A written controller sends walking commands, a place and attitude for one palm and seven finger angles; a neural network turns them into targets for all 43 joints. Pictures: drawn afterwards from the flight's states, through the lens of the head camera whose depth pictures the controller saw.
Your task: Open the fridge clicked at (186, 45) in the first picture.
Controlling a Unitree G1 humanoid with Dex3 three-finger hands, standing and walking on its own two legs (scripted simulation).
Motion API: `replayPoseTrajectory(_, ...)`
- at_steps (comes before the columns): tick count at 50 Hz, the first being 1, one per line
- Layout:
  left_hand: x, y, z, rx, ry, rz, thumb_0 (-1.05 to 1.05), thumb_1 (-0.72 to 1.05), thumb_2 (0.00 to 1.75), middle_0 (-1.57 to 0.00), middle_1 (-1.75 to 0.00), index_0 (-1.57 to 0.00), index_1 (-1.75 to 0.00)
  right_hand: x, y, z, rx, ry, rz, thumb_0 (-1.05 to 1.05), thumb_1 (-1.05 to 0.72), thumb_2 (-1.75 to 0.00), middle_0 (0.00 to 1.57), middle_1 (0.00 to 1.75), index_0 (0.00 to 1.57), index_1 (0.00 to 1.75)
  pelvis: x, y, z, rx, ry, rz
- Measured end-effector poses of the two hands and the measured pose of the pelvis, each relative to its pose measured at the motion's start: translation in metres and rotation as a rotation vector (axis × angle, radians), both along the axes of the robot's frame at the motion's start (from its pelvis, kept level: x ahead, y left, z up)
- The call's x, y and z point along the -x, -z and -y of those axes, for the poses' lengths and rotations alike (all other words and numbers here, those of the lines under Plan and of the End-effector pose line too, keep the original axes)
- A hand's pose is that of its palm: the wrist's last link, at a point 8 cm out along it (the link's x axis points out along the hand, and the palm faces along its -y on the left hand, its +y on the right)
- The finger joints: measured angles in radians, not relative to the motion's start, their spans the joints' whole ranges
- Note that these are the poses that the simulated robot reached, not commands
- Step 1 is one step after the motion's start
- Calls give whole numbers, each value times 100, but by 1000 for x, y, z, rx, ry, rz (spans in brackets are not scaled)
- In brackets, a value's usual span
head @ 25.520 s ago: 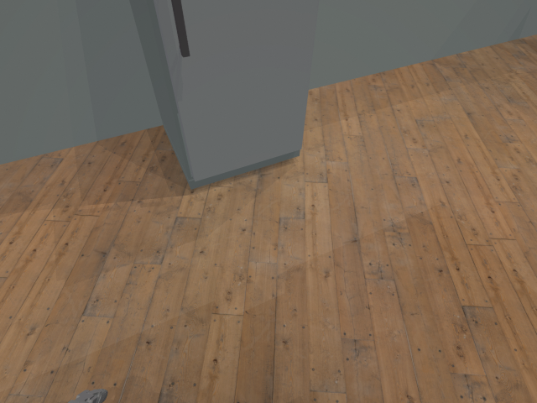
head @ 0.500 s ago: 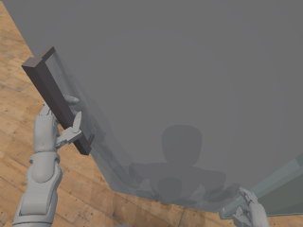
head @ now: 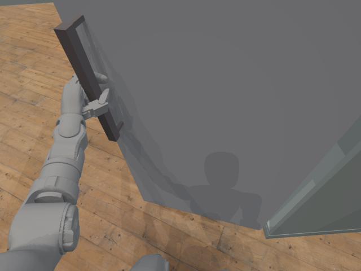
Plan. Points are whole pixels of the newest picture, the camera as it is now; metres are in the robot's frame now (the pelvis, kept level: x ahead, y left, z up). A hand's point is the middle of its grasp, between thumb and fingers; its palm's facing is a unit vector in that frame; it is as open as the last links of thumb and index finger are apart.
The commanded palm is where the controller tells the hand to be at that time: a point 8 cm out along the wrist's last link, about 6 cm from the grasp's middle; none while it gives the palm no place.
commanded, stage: stop walking and hold the door back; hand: left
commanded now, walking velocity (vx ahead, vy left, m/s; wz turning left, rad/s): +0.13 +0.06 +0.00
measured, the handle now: (100, 89) +0.48 +0.22 +0.14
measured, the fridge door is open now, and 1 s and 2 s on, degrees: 71 71 70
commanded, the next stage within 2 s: loosen the grip on the handle in 0.78 s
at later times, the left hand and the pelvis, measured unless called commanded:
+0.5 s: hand (104, 101) +0.45 +0.20 +0.13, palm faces +0.14 -0.97 -0.22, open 5.9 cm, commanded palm +0.42 +0.26 +0.12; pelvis +0.03 +0.03 +0.00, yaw -3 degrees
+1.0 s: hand (99, 99) +0.45 +0.21 +0.14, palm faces +0.12 -0.98 -0.18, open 6.7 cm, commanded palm +0.41 +0.25 +0.13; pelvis +0.03 +0.02 +0.01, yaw -2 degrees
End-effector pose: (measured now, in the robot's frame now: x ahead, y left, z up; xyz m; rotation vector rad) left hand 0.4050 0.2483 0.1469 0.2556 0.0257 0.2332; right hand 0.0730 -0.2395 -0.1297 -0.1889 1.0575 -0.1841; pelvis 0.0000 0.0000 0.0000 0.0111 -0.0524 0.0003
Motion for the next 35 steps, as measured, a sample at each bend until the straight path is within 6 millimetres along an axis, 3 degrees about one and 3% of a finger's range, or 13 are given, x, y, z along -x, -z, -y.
replayPoseTrajectory(6,-19,1,2,48,29,-4,-6,63,75,-45,-140,-45,-140,29,-21,33,121,67,-19,1,-90,-90,20,30,20,30,-3,-7,-11,-29,16,-3)
replayPoseTrajectory(9,-28,3,3,65,68,37,-4,64,76,-45,-140,-45,-140,31,-29,41,176,100,6,1,-90,-90,20,30,20,30,-9,-2,-21,-5,25,-6)
replayPoseTrajectory(12,-30,6,3,77,94,76,-3,65,77,-45,-140,-42,-140,26,-35,36,180,148,34,1,-91,-90,19,30,20,30,-13,-2,-27,-7,46,-5)
replayPoseTrajectory(16,-28,7,1,54,110,108,-3,66,76,-45,-140,-38,-140,6,-35,16,129,136,65,1,-91,-90,19,30,20,30,-20,-3,-26,12,55,-26)
replayPoseTrajectory(24,-15,8,-3,8,120,140,-5,64,75,-45,-140,-38,-140,-52,-29,-21,27,68,128,1,-90,-90,20,30,20,30,-33,-4,-26,13,59,-43)
replayPoseTrajectory(30,-11,8,-5,12,131,139,-5,63,75,-45,-140,-40,-140,-90,-38,-31,27,21,193,1,-90,-90,20,30,20,30,-38,-6,-32,13,63,-49)
replayPoseTrajectory(35,-8,9,-5,30,130,140,-4,64,75,-45,-140,-39,-140,-106,-48,-30,43,7,241,1,-90,-90,20,30,20,30,-39,-7,-34,16,64,-52)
